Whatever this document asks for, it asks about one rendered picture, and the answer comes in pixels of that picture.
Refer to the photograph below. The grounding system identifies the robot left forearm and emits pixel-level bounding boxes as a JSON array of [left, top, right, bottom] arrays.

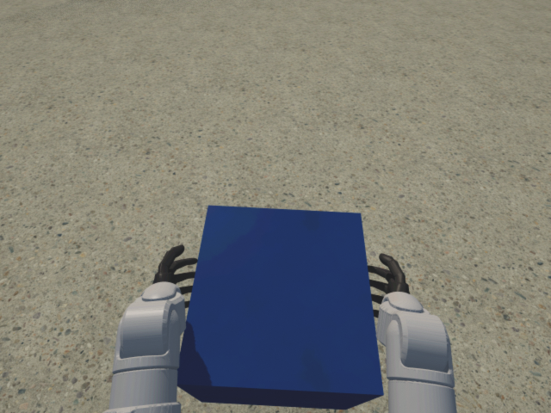
[[103, 281, 186, 413]]

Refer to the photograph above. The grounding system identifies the carton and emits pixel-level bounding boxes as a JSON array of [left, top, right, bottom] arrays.
[[177, 206, 384, 410]]

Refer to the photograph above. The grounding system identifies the robot right forearm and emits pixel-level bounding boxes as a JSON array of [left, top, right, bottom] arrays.
[[376, 292, 457, 413]]

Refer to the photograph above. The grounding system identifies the robot left hand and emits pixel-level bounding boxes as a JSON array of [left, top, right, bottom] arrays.
[[152, 245, 198, 308]]

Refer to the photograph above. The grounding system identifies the robot right hand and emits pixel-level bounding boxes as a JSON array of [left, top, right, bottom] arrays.
[[368, 253, 410, 318]]

